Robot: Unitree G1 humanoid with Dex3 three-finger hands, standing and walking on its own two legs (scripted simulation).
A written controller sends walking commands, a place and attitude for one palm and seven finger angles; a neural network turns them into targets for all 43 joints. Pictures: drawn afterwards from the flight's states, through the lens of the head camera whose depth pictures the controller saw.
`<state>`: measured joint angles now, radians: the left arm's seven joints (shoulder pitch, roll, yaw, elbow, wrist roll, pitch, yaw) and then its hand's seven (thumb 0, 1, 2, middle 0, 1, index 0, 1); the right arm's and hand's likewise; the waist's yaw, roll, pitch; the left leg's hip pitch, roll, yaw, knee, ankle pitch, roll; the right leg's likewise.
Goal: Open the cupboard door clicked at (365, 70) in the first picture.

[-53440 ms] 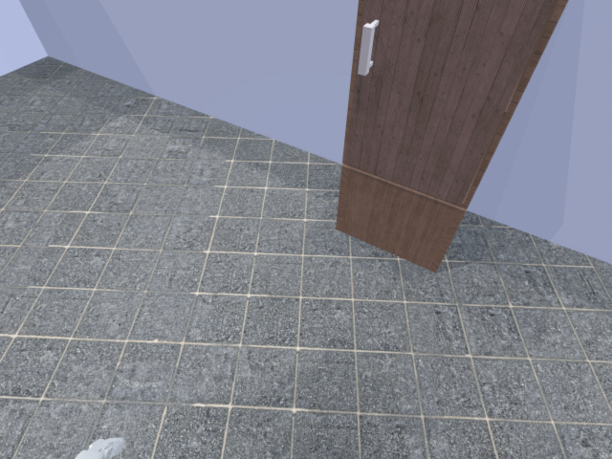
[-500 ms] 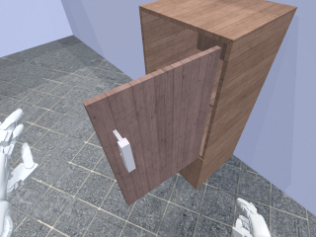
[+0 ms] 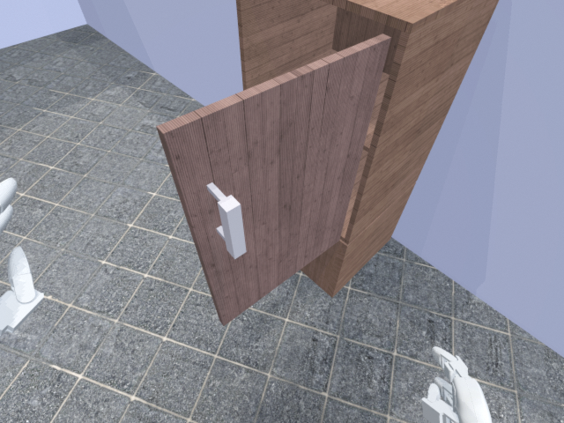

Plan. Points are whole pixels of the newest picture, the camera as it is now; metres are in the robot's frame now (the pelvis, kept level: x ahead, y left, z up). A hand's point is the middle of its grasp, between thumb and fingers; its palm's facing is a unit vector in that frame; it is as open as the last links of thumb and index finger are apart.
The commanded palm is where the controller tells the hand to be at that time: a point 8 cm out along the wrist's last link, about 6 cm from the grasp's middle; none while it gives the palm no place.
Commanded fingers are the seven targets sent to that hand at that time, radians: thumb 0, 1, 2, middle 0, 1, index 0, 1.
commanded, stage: step back with the hand held close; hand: left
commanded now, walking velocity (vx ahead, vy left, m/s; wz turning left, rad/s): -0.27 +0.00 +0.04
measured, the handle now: (225, 220) +0.39 +0.12 +0.06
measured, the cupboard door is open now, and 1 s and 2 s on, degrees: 85 85 85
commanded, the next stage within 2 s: stop stepping back and stand still in 0.56 s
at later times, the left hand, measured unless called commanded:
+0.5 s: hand out of the picture +0.12 +0.28 +0.18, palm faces +0.48 -0.76 -0.44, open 7.4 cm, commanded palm +0.06 +0.30 +0.18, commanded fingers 0.00 0.90 0.90 -0.20 -0.30 -0.20 -0.30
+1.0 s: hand out of the picture +0.03 +0.25 +0.17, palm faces +0.32 -0.80 -0.51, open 7.4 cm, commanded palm -0.01 +0.28 +0.18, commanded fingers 0.00 0.90 0.90 -0.20 -0.30 -0.20 -0.30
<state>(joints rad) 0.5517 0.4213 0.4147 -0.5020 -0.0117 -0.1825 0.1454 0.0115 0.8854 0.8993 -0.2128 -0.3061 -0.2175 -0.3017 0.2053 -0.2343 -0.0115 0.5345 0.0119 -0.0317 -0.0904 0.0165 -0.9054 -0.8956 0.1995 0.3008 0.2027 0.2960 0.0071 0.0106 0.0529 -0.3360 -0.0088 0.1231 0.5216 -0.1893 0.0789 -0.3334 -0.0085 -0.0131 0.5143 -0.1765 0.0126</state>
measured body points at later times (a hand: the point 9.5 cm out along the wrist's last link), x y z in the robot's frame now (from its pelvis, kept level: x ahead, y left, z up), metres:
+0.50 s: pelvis -0.08 +0.00 +0.00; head -0.05 +0.03 +0.45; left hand +0.09 +0.32 +0.20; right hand +0.10 -0.21 -0.07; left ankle +0.06 +0.07 -0.73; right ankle -0.16 -0.13 -0.69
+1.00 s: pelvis -0.17 +0.00 +0.01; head -0.17 +0.01 +0.46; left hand +0.00 +0.29 +0.20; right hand -0.06 -0.27 -0.08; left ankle -0.10 +0.10 -0.69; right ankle -0.18 -0.09 -0.73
